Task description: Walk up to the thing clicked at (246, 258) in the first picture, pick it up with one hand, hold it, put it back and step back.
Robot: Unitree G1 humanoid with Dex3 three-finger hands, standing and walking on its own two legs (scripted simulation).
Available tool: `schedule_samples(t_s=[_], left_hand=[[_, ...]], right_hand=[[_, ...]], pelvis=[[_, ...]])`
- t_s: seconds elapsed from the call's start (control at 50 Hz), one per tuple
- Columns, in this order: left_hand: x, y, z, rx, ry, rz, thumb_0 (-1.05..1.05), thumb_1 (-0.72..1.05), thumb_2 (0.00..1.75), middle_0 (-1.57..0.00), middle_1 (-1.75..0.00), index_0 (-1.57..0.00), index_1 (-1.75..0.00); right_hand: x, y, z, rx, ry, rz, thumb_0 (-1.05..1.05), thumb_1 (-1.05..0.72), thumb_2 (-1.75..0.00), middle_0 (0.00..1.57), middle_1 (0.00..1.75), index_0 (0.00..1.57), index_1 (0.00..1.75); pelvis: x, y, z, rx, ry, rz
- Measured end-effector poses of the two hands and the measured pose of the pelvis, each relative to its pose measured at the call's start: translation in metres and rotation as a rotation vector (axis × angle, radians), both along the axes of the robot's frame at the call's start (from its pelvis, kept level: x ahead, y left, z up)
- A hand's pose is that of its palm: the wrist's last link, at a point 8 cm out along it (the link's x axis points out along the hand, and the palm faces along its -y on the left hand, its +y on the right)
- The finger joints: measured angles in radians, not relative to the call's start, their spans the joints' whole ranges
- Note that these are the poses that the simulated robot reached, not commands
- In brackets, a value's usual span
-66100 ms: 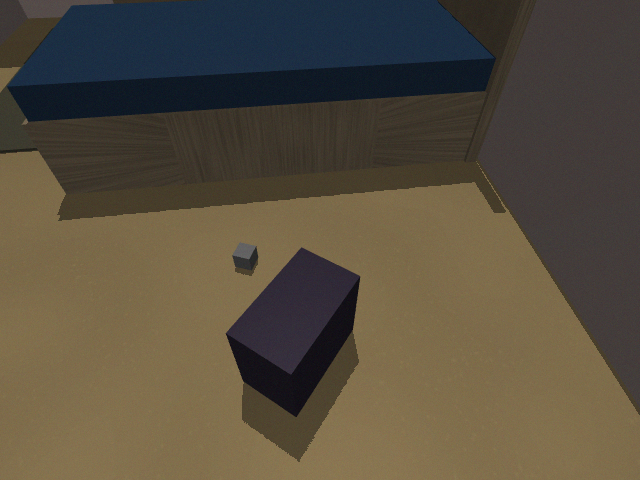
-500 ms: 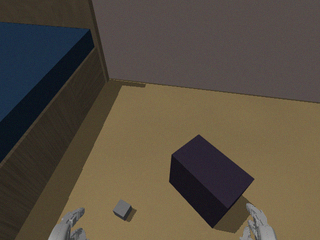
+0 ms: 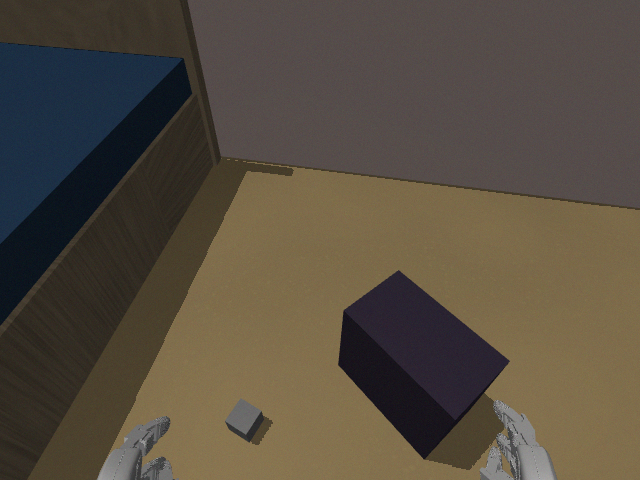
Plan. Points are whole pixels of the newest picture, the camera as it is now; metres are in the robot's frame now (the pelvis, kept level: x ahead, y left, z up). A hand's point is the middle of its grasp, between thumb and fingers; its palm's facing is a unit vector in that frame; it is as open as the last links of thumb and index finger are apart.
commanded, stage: home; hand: left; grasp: from above
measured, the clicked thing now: (245, 420) +0.44 +0.21 -0.68
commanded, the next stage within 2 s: stand in 0.72 s
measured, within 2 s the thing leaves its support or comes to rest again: neither
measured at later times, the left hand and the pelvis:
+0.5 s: hand out of the picture +0.16 +0.18 -0.05, palm faces +0.04 -0.98 -0.21, open 7.4 cm; pelvis +0.00 +0.00 +0.00, yaw +0 degrees
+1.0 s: hand out of the picture +0.15 +0.22 -0.09, palm faces +0.00 -0.94 -0.33, open 7.4 cm; pelvis -0.01 +0.00 +0.02, yaw +0 degrees
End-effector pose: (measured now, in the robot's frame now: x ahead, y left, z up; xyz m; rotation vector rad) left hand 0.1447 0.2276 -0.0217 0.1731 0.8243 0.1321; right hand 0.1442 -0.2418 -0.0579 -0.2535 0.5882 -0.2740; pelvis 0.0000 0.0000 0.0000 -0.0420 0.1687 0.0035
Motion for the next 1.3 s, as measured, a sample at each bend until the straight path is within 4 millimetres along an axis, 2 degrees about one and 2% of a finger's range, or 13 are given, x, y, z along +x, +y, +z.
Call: schedule_samples(t_s=[0.32, 0.82, 0.9, 0.98, 1.1, 1.18, 1.3], left_hand=[[0.000, 0.003, 0.001, 0.002, -0.004, -0.007, 0.01, 0.90, 0.90, -0.20, -0.30, -0.20, -0.30], [0.004, 0.002, 0.001, 0.003, -0.006, -0.006, 0.01, 0.90, 0.90, -0.20, -0.30, -0.20, -0.30], [0.007, 0.012, -0.020, 0.091, -0.019, -0.051, 0.01, 0.90, 0.90, -0.20, -0.30, -0.21, -0.30], [-0.006, 0.029, -0.035, 0.124, 0.059, -0.041, 0.01, 0.90, 0.90, -0.20, -0.30, -0.21, -0.30], [-0.040, 0.048, -0.048, 0.132, 0.192, 0.013, 0.01, 0.90, 0.90, -0.20, -0.30, -0.21, -0.30], [-0.062, 0.054, -0.052, 0.121, 0.274, 0.038, 0.01, 0.90, 0.90, -0.20, -0.30, -0.21, -0.30], [-0.088, 0.055, -0.051, 0.102, 0.365, 0.066, 0.01, 0.90, 0.90, -0.20, -0.30, -0.21, -0.30]], right_hand=[[-0.005, 0.004, -0.002, 0.005, 0.012, -0.005, 0.01, -0.90, -0.90, 0.20, 0.30, 0.20, 0.30], [0.000, 0.004, -0.004, 0.012, 0.014, 0.000, 0.01, -0.90, -0.90, 0.20, 0.30, 0.20, 0.30], [-0.006, -0.003, -0.019, -0.032, 0.228, 0.128, 0.01, -0.90, -0.90, 0.20, 0.30, 0.20, 0.30], [-0.021, -0.017, -0.022, -0.010, 0.374, 0.130, 0.01, -0.90, -0.90, 0.20, 0.30, 0.21, 0.30], [-0.048, -0.033, -0.017, 0.002, 0.478, 0.052, 0.01, -0.90, -0.90, 0.20, 0.30, 0.21, 0.30], [-0.062, -0.035, -0.014, 0.007, 0.529, 0.018, 0.01, -0.90, -0.90, 0.20, 0.30, 0.20, 0.30], [-0.074, -0.027, -0.012, 0.033, 0.584, -0.001, 0.01, -0.90, -0.90, 0.20, 0.30, 0.20, 0.30]], pelvis=[[-0.002, 0.003, -0.001, -0.004, 0.003, -0.002], [0.002, 0.002, -0.001, -0.003, 0.009, -0.002], [-0.005, 0.000, 0.008, 0.025, -0.076, -0.010], [-0.008, 0.000, 0.018, 0.041, -0.118, -0.010], [-0.005, 0.003, 0.030, 0.041, -0.154, -0.012], [-0.002, 0.006, 0.038, 0.036, -0.174, -0.010], [0.000, 0.009, 0.049, 0.034, -0.198, -0.009]])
